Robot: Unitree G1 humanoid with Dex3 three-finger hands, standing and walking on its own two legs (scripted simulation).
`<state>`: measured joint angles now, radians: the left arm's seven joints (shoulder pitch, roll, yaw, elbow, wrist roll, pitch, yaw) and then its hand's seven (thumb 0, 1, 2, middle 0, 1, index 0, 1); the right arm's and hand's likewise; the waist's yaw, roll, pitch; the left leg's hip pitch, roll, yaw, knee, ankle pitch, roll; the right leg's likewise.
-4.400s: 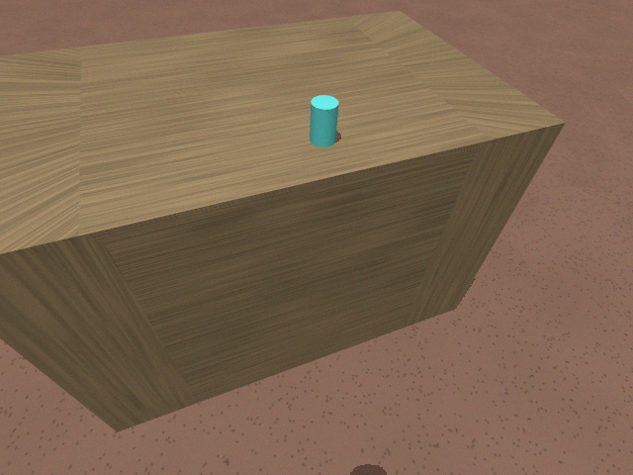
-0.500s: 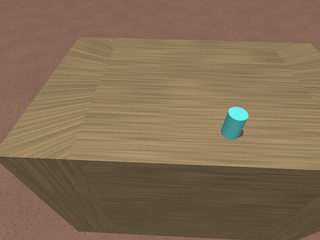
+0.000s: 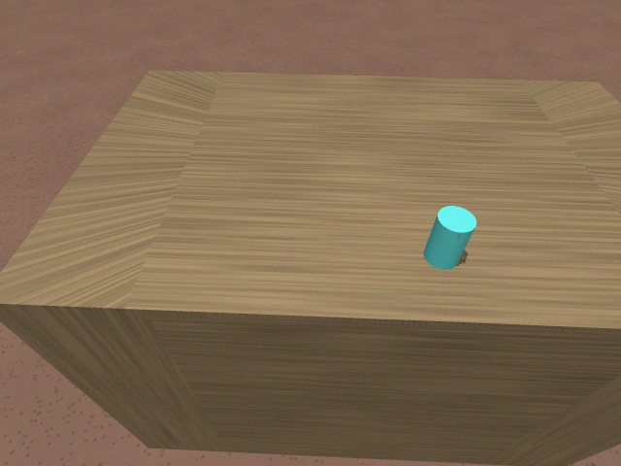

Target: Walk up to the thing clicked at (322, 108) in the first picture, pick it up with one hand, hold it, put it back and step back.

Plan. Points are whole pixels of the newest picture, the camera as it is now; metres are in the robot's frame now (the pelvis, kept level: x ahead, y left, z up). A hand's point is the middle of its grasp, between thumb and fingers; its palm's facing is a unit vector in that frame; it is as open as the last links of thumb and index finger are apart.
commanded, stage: stand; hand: right
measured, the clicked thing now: (448, 238) +0.43 -0.20 +0.06
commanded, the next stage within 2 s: rise first in 1.06 s
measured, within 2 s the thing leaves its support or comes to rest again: neither
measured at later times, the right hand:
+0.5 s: hand out of the picture +0.08 -0.25 -0.16, palm faces -0.06 +0.94 -0.33, open 7.4 cm
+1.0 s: hand out of the picture +0.08 -0.25 -0.16, palm faces -0.05 +0.94 -0.33, open 7.4 cm
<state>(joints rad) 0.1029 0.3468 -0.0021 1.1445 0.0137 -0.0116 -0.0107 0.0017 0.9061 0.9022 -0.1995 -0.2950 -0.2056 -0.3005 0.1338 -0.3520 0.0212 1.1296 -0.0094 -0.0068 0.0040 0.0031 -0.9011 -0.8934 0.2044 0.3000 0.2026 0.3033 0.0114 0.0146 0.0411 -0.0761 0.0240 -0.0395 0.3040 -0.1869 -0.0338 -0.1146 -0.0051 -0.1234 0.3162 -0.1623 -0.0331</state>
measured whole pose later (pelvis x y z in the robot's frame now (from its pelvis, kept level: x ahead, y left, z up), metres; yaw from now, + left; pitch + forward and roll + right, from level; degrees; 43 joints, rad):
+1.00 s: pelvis +0.01 +0.00 +0.00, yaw -1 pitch -2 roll +0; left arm 0.10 0.34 0.00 1.14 0.01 -0.01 -0.01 0.00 0.91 0.90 -0.20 -0.30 -0.21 -0.30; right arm 0.13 -0.36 0.03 1.12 -0.01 -0.01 0.00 0.00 -0.90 -0.89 0.20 0.30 0.20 0.30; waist 0.01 0.02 0.04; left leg -0.06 0.03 -0.03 0.29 -0.20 -0.04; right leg -0.11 0.00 -0.11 0.32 -0.18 -0.04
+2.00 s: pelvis +0.00 +0.04 +0.00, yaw -5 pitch -4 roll -1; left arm 0.28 0.25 0.10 0.61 -0.03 -0.06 0.06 -0.01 -0.55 0.04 -0.06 -0.03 -0.05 -0.05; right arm 0.41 -0.32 -0.27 0.03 0.06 -0.12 -0.06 -0.01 0.59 -0.03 0.04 0.06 0.05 0.06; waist -0.04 -0.05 0.03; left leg -0.07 0.01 0.06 0.39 -0.26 0.02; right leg -0.12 -0.02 -0.02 0.36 -0.17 0.01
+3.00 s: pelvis -0.01 +0.03 +0.00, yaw -5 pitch -5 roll +0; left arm 0.25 0.21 0.15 0.64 -0.03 -0.10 0.03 -0.01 -0.54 0.07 -0.05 -0.04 -0.05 -0.05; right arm 0.41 -0.37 -0.41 -0.27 0.07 -0.33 -0.01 -0.02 0.59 -0.04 0.05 0.06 0.06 0.06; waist -0.07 -0.06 0.06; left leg -0.05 0.02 0.06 0.38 -0.24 0.01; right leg -0.10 -0.01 -0.02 0.35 -0.16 0.00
